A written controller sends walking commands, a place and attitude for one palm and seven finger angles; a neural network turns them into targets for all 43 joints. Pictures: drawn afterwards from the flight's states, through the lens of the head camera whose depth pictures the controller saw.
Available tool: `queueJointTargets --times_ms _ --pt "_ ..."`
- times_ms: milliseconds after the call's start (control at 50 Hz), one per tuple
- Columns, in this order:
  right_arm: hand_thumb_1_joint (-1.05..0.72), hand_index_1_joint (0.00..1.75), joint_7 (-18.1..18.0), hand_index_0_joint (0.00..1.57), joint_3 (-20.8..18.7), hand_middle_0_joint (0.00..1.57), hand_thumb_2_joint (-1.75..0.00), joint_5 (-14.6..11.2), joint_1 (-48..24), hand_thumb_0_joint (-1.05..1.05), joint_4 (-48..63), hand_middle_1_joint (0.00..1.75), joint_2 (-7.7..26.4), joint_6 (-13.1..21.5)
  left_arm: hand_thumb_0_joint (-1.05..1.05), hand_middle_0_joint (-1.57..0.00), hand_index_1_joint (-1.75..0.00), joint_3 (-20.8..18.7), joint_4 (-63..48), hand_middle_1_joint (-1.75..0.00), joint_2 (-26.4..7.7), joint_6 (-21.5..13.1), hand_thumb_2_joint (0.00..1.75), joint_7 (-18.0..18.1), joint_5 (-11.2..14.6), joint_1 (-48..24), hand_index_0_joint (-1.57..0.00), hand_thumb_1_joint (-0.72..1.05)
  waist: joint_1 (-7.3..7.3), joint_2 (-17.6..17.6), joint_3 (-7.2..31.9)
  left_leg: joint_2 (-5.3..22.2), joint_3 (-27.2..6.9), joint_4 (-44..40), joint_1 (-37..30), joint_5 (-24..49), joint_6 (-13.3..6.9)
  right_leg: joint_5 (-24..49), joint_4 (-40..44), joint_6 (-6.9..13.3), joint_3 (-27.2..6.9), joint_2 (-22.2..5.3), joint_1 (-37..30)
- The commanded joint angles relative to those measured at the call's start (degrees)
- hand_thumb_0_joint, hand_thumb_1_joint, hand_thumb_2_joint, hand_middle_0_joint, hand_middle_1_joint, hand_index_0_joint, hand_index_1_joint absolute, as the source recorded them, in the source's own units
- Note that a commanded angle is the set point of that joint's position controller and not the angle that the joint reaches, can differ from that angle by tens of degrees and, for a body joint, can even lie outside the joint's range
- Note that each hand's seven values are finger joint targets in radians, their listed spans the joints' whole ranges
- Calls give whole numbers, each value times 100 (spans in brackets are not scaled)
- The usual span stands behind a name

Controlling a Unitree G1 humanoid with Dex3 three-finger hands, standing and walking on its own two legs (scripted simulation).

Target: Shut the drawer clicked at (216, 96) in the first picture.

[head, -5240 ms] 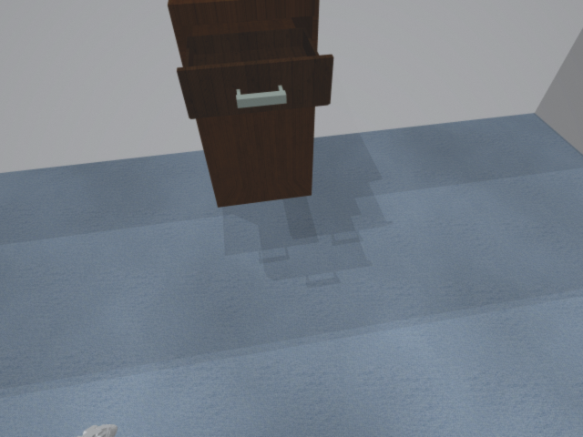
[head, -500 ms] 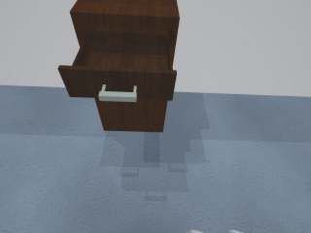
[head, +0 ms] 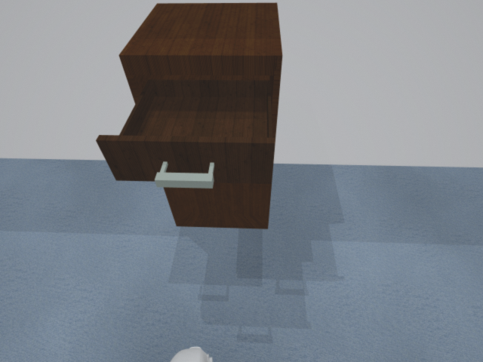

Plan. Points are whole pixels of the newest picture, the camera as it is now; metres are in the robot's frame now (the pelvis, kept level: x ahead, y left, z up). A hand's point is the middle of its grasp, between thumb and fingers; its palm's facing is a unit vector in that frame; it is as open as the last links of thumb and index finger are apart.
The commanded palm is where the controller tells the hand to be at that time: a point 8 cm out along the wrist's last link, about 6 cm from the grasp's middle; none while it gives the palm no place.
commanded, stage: take the last steps up to it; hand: left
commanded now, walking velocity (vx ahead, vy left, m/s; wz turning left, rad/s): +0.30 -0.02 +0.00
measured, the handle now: (186, 173) +0.53 +0.17 -0.03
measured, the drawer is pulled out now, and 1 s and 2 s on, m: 0.30 0.30 0.30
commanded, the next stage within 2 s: come to a stop and stand still in 0.50 s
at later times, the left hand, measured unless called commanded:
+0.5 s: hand (141, 329) +0.22 +0.23 -0.17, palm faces +0.01 -0.98 -0.19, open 7.4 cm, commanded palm none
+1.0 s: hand (156, 293) +0.29 +0.22 -0.17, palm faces +0.00 -0.97 -0.25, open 7.3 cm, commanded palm none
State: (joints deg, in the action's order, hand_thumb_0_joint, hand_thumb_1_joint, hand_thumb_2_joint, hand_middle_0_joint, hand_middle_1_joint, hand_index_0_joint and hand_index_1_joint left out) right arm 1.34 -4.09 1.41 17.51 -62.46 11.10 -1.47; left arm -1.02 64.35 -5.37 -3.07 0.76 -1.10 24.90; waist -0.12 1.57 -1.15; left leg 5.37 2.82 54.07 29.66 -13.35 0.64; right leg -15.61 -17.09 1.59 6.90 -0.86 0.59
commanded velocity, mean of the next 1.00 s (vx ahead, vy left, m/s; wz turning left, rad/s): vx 0.04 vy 0.01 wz -0.01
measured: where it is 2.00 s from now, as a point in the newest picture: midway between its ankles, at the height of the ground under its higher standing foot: outside the picture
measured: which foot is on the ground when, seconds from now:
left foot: up 0.00-0.16, down 0.18-0.66, up 0.68-1.00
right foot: down 0.00-0.18, up 0.20-0.62, down 0.64-1.00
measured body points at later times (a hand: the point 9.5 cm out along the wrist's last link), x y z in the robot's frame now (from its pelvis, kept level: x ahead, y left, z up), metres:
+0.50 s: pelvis +0.15 +0.05 +0.00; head +0.16 +0.05 +0.45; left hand +0.22 +0.28 -0.16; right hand +0.16 -0.18 -0.16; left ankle +0.13 +0.14 -0.75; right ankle +0.21 -0.09 -0.70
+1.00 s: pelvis +0.21 +0.03 -0.01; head +0.25 +0.02 +0.44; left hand +0.29 +0.27 -0.15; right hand +0.25 -0.21 -0.17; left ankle +0.20 +0.16 -0.71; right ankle +0.26 -0.09 -0.75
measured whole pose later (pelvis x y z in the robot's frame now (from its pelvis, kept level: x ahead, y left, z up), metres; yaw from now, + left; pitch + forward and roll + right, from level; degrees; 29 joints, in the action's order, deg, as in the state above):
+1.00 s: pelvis +0.21 +0.03 -0.01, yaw -3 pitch -1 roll +1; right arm -0.9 -3.7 0.3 9.7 -58.5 11.0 -3.1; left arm -2.9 58.0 -9.9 1.6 2.2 -1.6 7.7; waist -0.7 0.7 -5.5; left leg 0.8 1.6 49.7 21.5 -25.7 2.8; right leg -9.7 -27.8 0.8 6.4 -4.3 17.3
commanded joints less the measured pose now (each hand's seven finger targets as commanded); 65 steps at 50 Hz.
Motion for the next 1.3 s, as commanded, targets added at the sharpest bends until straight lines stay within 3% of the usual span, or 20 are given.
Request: queueJointTargets --times_ms 0,60,120,160,180,240,320,540,580,600,620,640,680,740,880,1020,1040,1080,1140,1280 --pt "-90 30 28 20 52 20 -90 -10 -1003 0 629 30 -47 280 0 -20 -30 -212 14 -30 -922 -151 90 76 -37 567 -20 90 -244 -959 -657 19 277 -843 438 -39 6 1584 616 666 -832 -1454 129" --pt "-90 30 30 20 79 20 -90 -33 -1123 0 649 30 -88 357 0 -20 -30 -240 88 -30 -977 -91 90 83 -55 585 -20 90 -272 -1118 -651 -153 449 -1498 -258 -244 -139 1699 341 629 -773 -1440 298" --pt "-90 30 -97 20 36 20 -90 15 87 0 244 30 120 466 0 -20 -30 -247 108 -30 -902 -49 90 78 0 417 -20 90 320 -622 -125 -415 630 -2632 -2267 251 -282 2401 -1289 367 -379 -1009 801" --pt "-90 30 -232 20 -207 20 -90 50 1459 0 -47 30 1251 497 0 -20 -30 -172 -97 -30 -417 -37 90 21 63 552 -20 90 662 1503 825 2013 -2469 -3574 -4217 622 -1086 -1556 -4193 -105 108 -28 2887" --pt "-90 30 -251 20 -182 20 -90 7 1349 0 -57 30 1220 449 0 -20 -30 -203 -235 -30 -583 -18 90 53 2 197 -20 90 652 1032 734 2217 -2647 -3945 -3731 -27 -1283 -1819 -5007 10 -430 -133 3114" --pt "-90 30 -294 20 -5 20 -90 -12 226 0 232 30 414 520 0 -20 -30 -245 -168 -30 -542 54 90 -59 -30 -300 -20 90 227 376 -396 1714 -1523 -4351 -2141 -155 -1077 -605 -5311 -82 -656 -712 3284" --pt "-90 30 -283 20 40 20 -90 -15 48 0 335 30 279 594 0 -20 -30 -231 -161 -30 -313 235 90 -89 -60 -97 -20 90 -92 297 -323 1235 -325 -4396 -1681 990 -954 -77 -4339 -267 -460 -729 2780" --pt "-90 30 -262 20 -43 20 -90 55 382 0 148 30 554 453 0 -20 -30 -236 -776 -30 -653 220 90 -126 -47 -1506 -20 90 128 343 -484 1182 -248 -3880 -2169 1355 -939 163 -1938 -238 -66 -413 2259" --pt "-90 30 -265 20 -12 20 -90 38 345 0 98 30 508 415 0 -20 -30 -264 -587 -30 -739 138 90 -113 -54 -996 -20 90 -128 121 -142 865 15 -3069 -2053 1299 -653 631 -1086 -185 97 -214 1208" --pt "-90 30 -251 20 45 20 -90 -17 392 0 51 30 317 431 0 -20 -30 -302 -422 -30 -994 56 90 -68 -61 -530 -20 90 -334 -293 183 507 278 -2240 -1630 1026 -399 1554 -828 -111 -343 -542 234" --pt "-90 30 -229 20 135 20 -90 -74 597 0 92 30 -15 442 0 -20 -30 -366 -268 -30 -1435 -10 90 6 -62 -145 -20 90 -361 -1352 631 -86 678 -1259 -644 -544 -73 3490 -771 287 -1598 -1734 -797" --pt "-90 30 -293 20 157 20 -90 -117 613 0 148 30 22 331 0 -20 -30 -329 -302 -30 -1611 -3 90 33 27 19 -20 90 -332 -1329 780 -310 332 -452 -833 -2252 66 5418 -541 841 -2014 -2412 -497" --pt "-90 30 -345 20 124 20 -90 -153 544 0 54 30 39 196 0 -20 -30 -280 -424 -30 -1438 31 90 118 30 -782 -20 90 -114 -1276 661 -164 -219 44 -972 -2108 109 6163 -593 1060 -1692 -2243 139" --pt "-90 30 -357 20 94 20 -90 -163 351 0 -8 30 6 10 0 -20 -30 -310 -577 -30 -1392 178 90 212 -2 -1205 -20 90 -81 -569 472 -249 -233 153 -965 -1769 181 5528 -610 1015 -1178 -2049 550" --pt "-90 30 -256 20 -31 20 -90 -82 33 0 376 30 142 -187 0 -20 -30 -435 -894 -30 -1477 349 90 228 -65 -1489 -20 90 -55 -1150 304 -395 -244 262 -821 -1227 280 3585 -262 954 -988 -1847 1175" --pt "-90 30 -238 20 45 20 -90 -98 213 0 438 30 165 31 0 -20 -30 -442 -906 -30 -1503 434 90 163 -35 -1459 -20 90 128 -1088 448 -456 96 -2832 -2238 57 147 1277 -668 444 -1035 -1371 1588" --pt "-90 30 -238 20 29 20 -90 -90 257 0 438 30 328 78 0 -20 -30 -380 -907 -30 -1305 459 90 133 -3 -1367 -20 90 119 -521 426 -174 -221 -3310 -2565 205 67 417 -1080 191 -834 -1013 1924" --pt "-90 30 -266 20 -21 20 -90 7 -328 0 762 30 935 89 0 -20 -30 -290 -1004 -30 -937 555 90 132 15 -1399 -20 90 49 1481 -179 1385 -2078 -4358 -1134 596 -775 -1392 -2609 -285 -411 -95 2179" --pt "-90 30 -377 20 98 20 -90 -1 -971 0 835 30 658 121 0 -20 -30 -330 -676 -30 -1044 601 90 100 -38 -984 -20 90 -276 891 -322 863 -1362 -4204 -1053 740 -854 -916 -3849 -186 -963 -52 2170" --pt "-90 30 -412 20 137 20 -90 -87 -387 0 471 30 499 177 0 -20 -30 -161 -339 -30 -861 516 90 150 -19 -746 -20 90 -29 397 105 811 -1282 -4155 -2459 1242 -1006 -1027 -2859 -359 -767 -212 2060"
